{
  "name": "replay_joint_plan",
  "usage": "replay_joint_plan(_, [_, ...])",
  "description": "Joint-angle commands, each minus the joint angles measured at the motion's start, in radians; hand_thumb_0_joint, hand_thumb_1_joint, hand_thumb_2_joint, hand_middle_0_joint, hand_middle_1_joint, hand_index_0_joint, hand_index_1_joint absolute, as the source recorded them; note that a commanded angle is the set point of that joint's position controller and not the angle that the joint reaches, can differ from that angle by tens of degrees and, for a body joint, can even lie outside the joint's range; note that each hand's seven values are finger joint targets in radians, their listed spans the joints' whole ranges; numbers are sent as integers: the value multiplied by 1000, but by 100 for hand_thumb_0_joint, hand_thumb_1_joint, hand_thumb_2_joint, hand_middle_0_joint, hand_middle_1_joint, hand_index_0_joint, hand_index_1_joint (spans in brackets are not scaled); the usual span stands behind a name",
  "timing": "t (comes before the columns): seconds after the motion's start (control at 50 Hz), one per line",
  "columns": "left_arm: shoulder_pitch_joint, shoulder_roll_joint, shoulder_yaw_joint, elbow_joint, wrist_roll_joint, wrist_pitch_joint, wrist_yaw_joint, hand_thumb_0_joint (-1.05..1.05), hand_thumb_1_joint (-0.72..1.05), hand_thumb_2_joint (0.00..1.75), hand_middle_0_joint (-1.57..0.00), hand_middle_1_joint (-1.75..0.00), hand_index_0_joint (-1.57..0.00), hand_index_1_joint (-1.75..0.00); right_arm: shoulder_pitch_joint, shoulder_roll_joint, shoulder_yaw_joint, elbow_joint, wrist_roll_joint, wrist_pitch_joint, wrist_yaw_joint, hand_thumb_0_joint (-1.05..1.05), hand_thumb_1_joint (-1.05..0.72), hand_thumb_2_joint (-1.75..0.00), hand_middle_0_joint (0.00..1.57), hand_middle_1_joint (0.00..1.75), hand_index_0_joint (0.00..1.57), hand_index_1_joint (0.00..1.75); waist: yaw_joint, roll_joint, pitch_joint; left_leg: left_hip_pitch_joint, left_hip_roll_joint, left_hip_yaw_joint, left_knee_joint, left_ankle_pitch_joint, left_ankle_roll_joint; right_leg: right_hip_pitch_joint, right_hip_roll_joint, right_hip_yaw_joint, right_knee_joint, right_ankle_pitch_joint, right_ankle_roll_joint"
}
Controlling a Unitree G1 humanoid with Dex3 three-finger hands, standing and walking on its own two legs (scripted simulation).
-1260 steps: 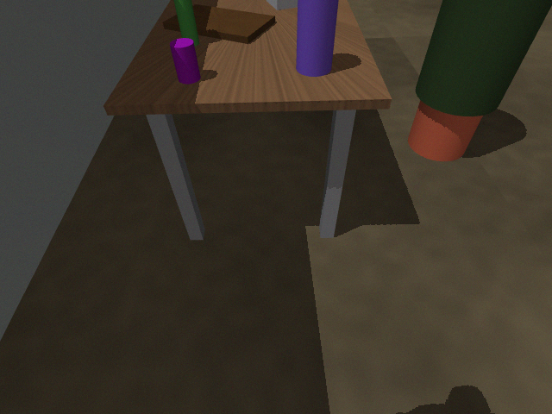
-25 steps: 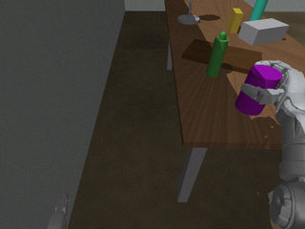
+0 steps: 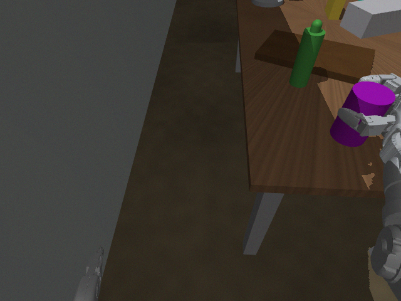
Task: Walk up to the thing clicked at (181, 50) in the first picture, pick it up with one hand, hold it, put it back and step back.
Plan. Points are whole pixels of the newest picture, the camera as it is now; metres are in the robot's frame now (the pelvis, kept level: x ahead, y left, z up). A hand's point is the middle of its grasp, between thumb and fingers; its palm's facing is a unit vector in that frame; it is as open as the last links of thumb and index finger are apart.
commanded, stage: crouch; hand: right
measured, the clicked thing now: (359, 115) +0.45 -0.25 +0.15
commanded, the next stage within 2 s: lower in 0.62 s
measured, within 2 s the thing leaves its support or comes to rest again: rests again in 1.52 s
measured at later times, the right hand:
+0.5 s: hand (364, 108) +0.48 -0.27 +0.15, palm faces +0.30 +0.95 +0.02, open 10.0 cm
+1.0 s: hand (358, 117) +0.49 -0.28 +0.11, palm faces +0.30 +0.95 +0.02, open 10.0 cm
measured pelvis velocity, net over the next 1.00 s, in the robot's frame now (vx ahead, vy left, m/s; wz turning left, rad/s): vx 0.01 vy -0.01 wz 0.01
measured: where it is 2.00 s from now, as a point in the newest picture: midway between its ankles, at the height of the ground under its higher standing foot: outside the picture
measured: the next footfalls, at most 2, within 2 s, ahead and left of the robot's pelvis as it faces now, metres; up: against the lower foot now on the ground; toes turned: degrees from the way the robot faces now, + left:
none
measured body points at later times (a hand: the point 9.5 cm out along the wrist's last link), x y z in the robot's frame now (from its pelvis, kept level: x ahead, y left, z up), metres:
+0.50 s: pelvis +0.02 +0.00 +0.00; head +0.06 -0.01 +0.45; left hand +0.16 +0.26 -0.07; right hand +0.46 -0.32 +0.15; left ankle +0.03 +0.13 -0.73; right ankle +0.00 -0.12 -0.73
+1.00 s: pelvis +0.01 -0.01 -0.01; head +0.08 -0.02 +0.43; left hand +0.15 +0.26 -0.07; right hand +0.47 -0.33 +0.11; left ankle +0.03 +0.13 -0.73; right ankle +0.00 -0.12 -0.73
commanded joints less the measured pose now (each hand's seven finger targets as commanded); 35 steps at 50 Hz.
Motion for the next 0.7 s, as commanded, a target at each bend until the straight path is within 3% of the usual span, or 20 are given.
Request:
replay_joint_plan(0.0, [-59,148,66,-180,-13,-33,15,0,-56,6,-5,-5,-5,-5,-523,-314,-37,-247,14,-111,18,0,-11,-133,127,145,133,145,-2,-93,-432,132,-27,29,-34,282,20,225,12,6,-39,322,-4])
replay_joint_plan(0.04, [-54,136,46,-174,-13,-19,10,0,-55,5,-5,-5,-5,-5,-507,-293,-28,-246,21,-116,27,0,-14,-131,127,143,132,143,-6,-99,-411,133,-28,30,-34,291,21,211,11,6,-43,336,-3])
replay_joint_plan(0.08, [-61,169,75,-192,-12,-14,14,0,-55,6,-5,-4,-5,-5,-488,-306,-43,-197,20,-124,30,0,-12,-131,126,143,132,143,2,-62,-401,132,-32,35,-34,299,20,195,6,11,-34,355,-2])
replay_joint_plan(0.12, [-25,120,35,-153,-13,1,6,0,-55,5,-5,-4,-5,-4,-506,-312,-40,-234,18,-135,34,0,-12,-133,127,145,133,145,-6,-107,-405,131,-28,27,-31,309,20,201,12,3,-32,361,-3])
replay_joint_plan(0.16, [-77,164,66,-219,-14,4,10,0,-55,5,-5,-4,-5,-5,-445,-296,-45,-152,22,-137,41,0,-11,-131,127,144,132,144,8,-46,-387,140,-31,31,-30,313,19,168,10,7,-33,355,-5])
replay_joint_plan(0.18, [-43,134,43,-181,-14,12,6,0,-55,5,-5,-4,-5,-5,-514,-311,-39,-270,21,-150,45,0,-11,-132,127,144,132,144,-9,-102,-426,139,-30,28,-24,316,21,204,9,5,-34,366,-3])
replay_joint_plan(0.22, [-37,185,87,-209,-15,18,8,0,-56,5,-5,-4,-5,-5,-433,-324,-62,-127,22,-144,48,0,-10,-133,127,145,133,145,15,-64,-369,95,-39,36,-30,297,22,198,-1,13,-25,399,2])
replay_joint_plan(0.24, [-28,139,52,-175,-14,25,1,0,-55,5,-5,-5,-5,-5,-502,-309,-40,-253,26,-161,53,0,-13,-132,127,144,133,144,-8,-133,-407,118,-33,30,-27,302,24,209,5,7,-30,384,2])
replay_joint_plan(0.26, [-29,153,63,-215,-15,23,3,0,-55,5,-5,-4,-5,-5,-509,-307,-38,-201,24,-160,53,0,-12,-133,127,145,133,145,19,-84,-403,106,-35,29,-31,296,21,207,3,6,-25,368,-3])
replay_joint_plan(0.32, [-18,132,48,-192,-17,33,1,0,-56,6,-5,-5,-5,-5,-546,-353,-60,-264,26,-178,56,0,-11,-134,128,146,134,146,1,-131,-432,115,-30,21,-24,301,21,207,8,1,-22,353,-5])
replay_joint_plan(0.34, [-24,133,46,-208,-17,32,1,0,-56,6,-5,-4,-5,-5,-482,-324,-50,-157,24,-170,60,0,-10,-133,127,145,133,145,14,-109,-401,99,-33,27,-21,302,22,202,4,4,-13,372,-3])
replay_joint_plan(0.36, [-28,169,75,-224,-15,30,4,0,-56,6,-5,-4,-5,-5,-491,-320,-51,-192,30,-175,61,0,-8,-132,126,144,132,144,23,-82,-412,100,-37,30,-20,306,21,204,0,9,-15,377,-2])
replay_joint_plan(0.4, [-24,147,51,-205,-14,36,0,0,-55,5,-5,-4,-5,-5,-494,-334,-51,-156,25,-184,63,0,-11,-133,128,145,133,145,21,-108,-394,80,-36,29,-17,290,22,193,0,7,-6,373,-1])
replay_joint_plan(0.44, [-51,169,63,-267,-14,34,4,0,-55,6,-5,-4,-5,-5,-575,-374,-68,-257,27,-201,60,0,-10,-132,127,145,133,145,11,-129,-485,109,-37,28,-11,300,23,233,-3,11,-4,397,2])
replay_joint_plan(0.5, [-19,154,50,-208,-14,44,0,0,-56,6,-5,-4,-5,-5,-480,-343,-59,-116,24,-191,68,0,-11,-132,127,144,133,144,14,-105,-405,94,-36,27,-7,306,24,166,1,10,2,385,0])
replay_joint_plan(0.54, [-53,141,34,-228,-12,43,-2,0,-56,6,-5,-4,-4,-5,-549,-374,-75,-178,18,-207,67,0,-11,-132,127,145,133,145,4,-137,-468,101,-31,20,6,324,25,183,2,4,15,391,-1])
replay_joint_plan(0.56, [-62,176,61,-256,-11,41,4,0,-55,5,-5,-4,-5,-4,-565,-388,-78,-162,19,-209,66,0,-11,-131,128,144,133,144,20,-101,-477,100,-37,25,4,316,23,189,-3,9,15,391,0])
replay_joint_plan(0.6, [-4,142,34,-179,-12,53,-5,0,-55,5,-5,-4,-5,-5,-490,-353,-61,-70,16,-205,71,0,-11,-130,126,143,132,143,15,-113,-375,79,-34,24,4,292,25,119,3,5,7,347,-1])
replay_joint_plan(0.62, [-25,143,28,-220,-13,52,-6,0,-55,5,-5,-4,-5,-4,-560,-379,-76,-146,19,-218,74,0,-13,-131,127,143,133,144,12,-131,-448,93,-31,19,9,308,24,157,4,5,16,360,-3])
replay_joint_plan(0.68, [-14,186,69,-219,-11,55,2,0,-56,5,-5,-4,-5,-5,-545,-408,-88,-69,11,-217,73,0,-10,-131,126,143,132,143,31,-83,-432,91,-33,20,17,309,22,116,5,5,19,331,-7])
